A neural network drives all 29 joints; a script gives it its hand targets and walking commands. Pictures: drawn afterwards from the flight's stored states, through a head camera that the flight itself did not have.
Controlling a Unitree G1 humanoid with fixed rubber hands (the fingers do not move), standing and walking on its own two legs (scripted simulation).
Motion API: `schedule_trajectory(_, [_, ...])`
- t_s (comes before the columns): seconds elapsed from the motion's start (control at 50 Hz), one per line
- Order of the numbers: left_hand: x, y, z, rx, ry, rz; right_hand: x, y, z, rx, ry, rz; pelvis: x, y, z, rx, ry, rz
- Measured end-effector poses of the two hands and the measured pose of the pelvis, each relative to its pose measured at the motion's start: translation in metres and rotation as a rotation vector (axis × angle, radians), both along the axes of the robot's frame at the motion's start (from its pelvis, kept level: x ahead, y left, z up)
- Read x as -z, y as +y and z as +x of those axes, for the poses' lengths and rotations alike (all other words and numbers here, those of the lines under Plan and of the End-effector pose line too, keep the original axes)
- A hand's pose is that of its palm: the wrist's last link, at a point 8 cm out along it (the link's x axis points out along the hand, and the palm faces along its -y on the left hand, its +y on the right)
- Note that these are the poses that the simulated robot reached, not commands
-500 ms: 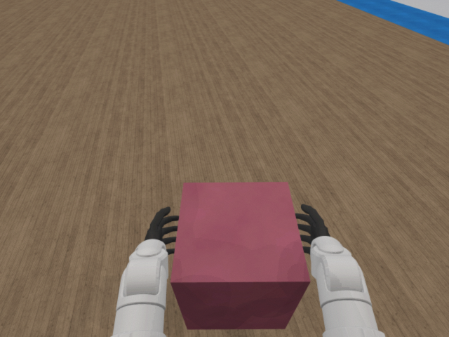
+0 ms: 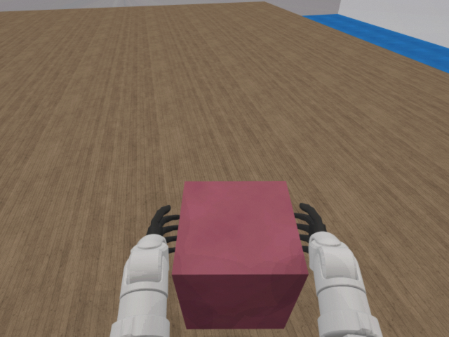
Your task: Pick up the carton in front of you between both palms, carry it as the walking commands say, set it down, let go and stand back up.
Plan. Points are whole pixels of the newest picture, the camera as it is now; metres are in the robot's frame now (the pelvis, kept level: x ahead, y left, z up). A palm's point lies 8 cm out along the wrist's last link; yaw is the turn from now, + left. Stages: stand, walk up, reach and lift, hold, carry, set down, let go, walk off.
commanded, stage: hold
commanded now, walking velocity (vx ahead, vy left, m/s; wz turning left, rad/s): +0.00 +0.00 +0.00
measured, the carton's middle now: (235, 256) +0.32 +0.00 -0.03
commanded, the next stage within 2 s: set down in 0.06 s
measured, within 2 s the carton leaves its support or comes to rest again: neither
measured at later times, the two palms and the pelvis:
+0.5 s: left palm (164, 242) +0.35 +0.15 -0.03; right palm (298, 237) +0.35 -0.14 -0.02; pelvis +0.01 -0.01 -0.01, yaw +1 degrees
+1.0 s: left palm (168, 266) +0.41 +0.17 -0.21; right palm (276, 264) +0.40 -0.12 -0.20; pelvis -0.03 -0.01 -0.14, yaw +1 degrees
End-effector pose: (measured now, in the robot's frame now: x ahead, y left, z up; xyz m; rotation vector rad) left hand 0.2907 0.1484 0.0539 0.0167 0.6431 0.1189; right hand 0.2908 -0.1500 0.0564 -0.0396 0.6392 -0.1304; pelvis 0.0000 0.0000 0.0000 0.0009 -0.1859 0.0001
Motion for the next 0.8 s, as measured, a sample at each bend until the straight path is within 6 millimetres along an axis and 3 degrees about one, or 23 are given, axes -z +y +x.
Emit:
schedule_trajectory(0.22, [0.003, 0.0, 0.018, -0.012, 0.012, -0.002, 0.002, 0.001, 0.02, 0.001, 0.012, 0.0, -0.002, -0.001, 0.013, 0.0, 0.021, 0.001])
schedule_trajectory(0.38, [0.031, 0.0, 0.045, -0.028, 0.033, -0.03, 0.027, 0.001, 0.047, 0.026, 0.032, 0.023, 0.005, -0.008, 0.014, -0.003, 0.086, 0.002])
schedule_trajectory(0.48, [0.069, 0.004, 0.059, -0.015, 0.041, -0.007, 0.065, 0.005, 0.062, 0.01, 0.041, 0.0, 0.013, -0.012, 0.008, -0.008, 0.195, 0.0])
schedule_trajectory(0.68, [0.181, 0.015, 0.069, 0.006, 0.041, -0.001, 0.176, 0.016, 0.067, 0.033, 0.04, 0.013, 0.047, -0.014, -0.008, -0.02, 0.507, -0.019])
schedule_trajectory(0.8, [0.216, 0.019, 0.088, -0.005, -0.018, -0.018, 0.213, 0.02, 0.084, 0.048, -0.021, 0.038, 0.081, -0.012, -0.017, -0.021, 0.666, -0.025])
